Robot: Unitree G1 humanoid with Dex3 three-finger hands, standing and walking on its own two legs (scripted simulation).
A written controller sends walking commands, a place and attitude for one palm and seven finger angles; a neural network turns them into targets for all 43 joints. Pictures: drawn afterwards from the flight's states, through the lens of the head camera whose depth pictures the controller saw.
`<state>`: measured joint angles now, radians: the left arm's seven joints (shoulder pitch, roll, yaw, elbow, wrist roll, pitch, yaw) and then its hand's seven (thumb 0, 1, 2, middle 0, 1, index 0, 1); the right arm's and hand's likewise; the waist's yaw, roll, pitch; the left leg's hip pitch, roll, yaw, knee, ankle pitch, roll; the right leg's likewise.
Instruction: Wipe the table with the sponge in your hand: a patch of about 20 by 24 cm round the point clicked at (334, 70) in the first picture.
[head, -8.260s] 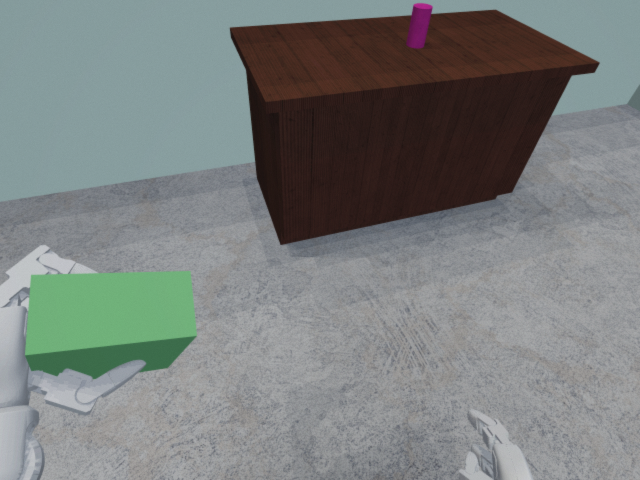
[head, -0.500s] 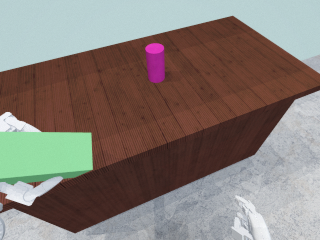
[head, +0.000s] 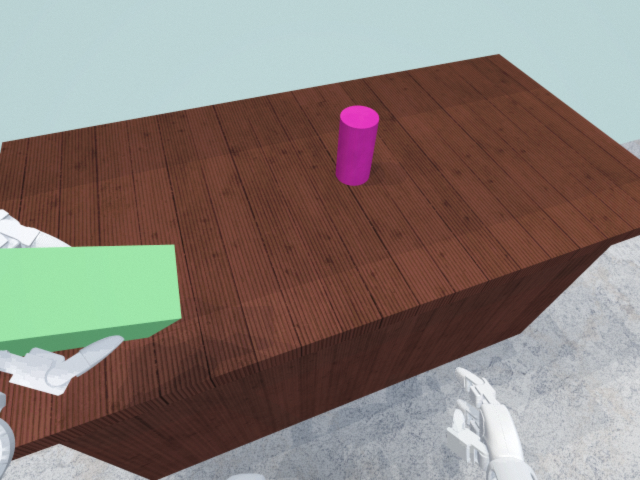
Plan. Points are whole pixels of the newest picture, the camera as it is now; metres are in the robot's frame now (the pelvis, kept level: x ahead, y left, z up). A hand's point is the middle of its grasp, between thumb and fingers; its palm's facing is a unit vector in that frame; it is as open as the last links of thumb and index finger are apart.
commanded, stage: come to a stop and stand still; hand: left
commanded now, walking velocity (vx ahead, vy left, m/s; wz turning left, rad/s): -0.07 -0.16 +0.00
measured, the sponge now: (112, 301) +0.24 +0.21 +0.16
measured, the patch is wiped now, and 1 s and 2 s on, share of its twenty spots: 0.00 0.00 0.00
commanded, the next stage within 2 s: look again from close up in 0.80 s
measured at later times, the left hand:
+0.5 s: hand (52, 321) +0.21 +0.25 +0.16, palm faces +0.31 -0.87 -0.39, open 10.2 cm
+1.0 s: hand (19, 330) +0.20 +0.28 +0.16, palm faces +0.38 -0.85 -0.37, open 10.2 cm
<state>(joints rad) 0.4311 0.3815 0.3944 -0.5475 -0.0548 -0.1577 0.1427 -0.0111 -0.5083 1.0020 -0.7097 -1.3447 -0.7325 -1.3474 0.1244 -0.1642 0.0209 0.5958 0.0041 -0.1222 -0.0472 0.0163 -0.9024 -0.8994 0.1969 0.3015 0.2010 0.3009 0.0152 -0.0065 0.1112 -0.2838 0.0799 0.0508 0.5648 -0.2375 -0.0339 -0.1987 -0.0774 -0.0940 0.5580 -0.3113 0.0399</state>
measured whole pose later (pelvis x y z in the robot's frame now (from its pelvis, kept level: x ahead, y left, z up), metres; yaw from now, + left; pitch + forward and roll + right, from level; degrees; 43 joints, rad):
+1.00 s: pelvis -0.02 +0.03 +0.01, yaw +0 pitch -2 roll -2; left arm 0.38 0.36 0.36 -0.46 -0.01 -0.23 0.09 -0.01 -0.51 1.01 -0.71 -1.35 -0.73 -1.35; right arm 0.17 -0.16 0.04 0.59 -0.01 -0.18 -0.01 0.02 -0.90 -0.90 0.20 0.30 0.21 0.30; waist 0.03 -0.03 0.10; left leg -0.29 0.07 0.06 0.50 -0.17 0.00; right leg -0.17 -0.07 -0.08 0.41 -0.20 0.06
